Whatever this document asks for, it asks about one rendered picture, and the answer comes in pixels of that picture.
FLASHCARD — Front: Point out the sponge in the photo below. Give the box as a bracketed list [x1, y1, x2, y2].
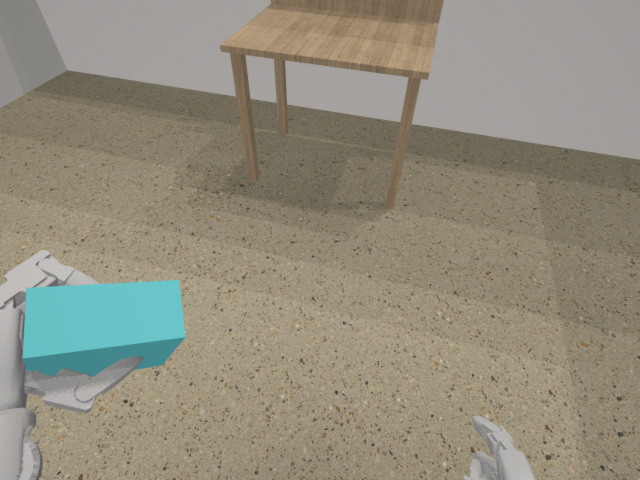
[23, 280, 185, 377]

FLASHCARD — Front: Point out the table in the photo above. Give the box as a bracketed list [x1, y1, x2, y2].
[220, 0, 444, 209]

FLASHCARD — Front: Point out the left robot hand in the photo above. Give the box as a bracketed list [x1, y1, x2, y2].
[0, 250, 143, 414]

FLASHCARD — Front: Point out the right robot hand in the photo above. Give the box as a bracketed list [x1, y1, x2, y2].
[463, 415, 536, 480]

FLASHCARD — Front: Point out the robot left forearm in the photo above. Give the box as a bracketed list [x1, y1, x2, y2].
[0, 408, 43, 480]

